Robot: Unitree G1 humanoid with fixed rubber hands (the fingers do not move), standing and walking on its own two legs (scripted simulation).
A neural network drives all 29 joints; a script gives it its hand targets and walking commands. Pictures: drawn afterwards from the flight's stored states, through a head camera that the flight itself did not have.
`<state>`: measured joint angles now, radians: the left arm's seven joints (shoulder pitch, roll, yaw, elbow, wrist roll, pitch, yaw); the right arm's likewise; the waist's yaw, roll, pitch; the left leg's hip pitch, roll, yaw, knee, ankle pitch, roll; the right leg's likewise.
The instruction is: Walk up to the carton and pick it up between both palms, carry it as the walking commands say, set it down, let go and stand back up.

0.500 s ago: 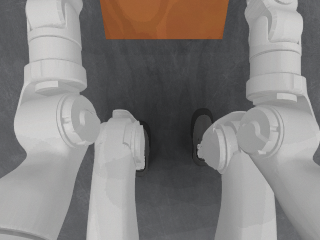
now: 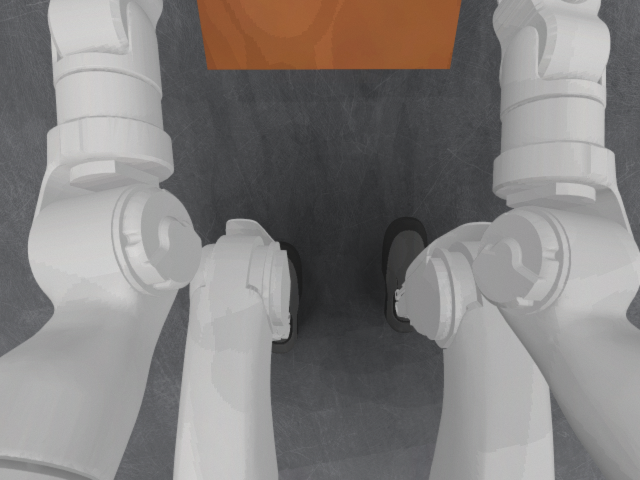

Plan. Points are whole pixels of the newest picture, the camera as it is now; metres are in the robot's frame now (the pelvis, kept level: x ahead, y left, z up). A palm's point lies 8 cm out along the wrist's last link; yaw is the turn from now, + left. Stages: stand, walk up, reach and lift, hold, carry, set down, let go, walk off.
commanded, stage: set down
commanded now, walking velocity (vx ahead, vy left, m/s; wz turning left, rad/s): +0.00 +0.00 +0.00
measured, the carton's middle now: out of the picture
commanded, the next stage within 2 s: none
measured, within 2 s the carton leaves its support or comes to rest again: rests again in 0.48 s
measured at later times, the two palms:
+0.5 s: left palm out of the picture +0.52 +0.18 -0.22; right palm out of the picture +0.54 -0.14 -0.21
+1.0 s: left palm out of the picture +0.55 +0.20 -0.16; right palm out of the picture +0.53 -0.16 -0.19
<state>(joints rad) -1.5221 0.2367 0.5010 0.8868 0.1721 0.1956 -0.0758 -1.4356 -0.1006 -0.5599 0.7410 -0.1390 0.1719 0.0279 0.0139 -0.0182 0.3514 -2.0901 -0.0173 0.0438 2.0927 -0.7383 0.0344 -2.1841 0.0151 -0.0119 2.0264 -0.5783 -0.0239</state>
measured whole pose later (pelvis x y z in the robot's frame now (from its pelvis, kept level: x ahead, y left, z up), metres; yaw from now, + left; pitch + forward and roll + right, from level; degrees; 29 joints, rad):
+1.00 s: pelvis -0.04 +0.00 -0.03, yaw +0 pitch +31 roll +1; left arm -1.63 0.45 0.14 1.03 -0.21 0.18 0.10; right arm -1.56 -0.34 -0.19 1.00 0.08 0.17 -0.17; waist 0.01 0.00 0.53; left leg -2.07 -0.02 0.04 2.18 -0.65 0.03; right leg -2.15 0.02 -0.01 2.10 -0.49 -0.01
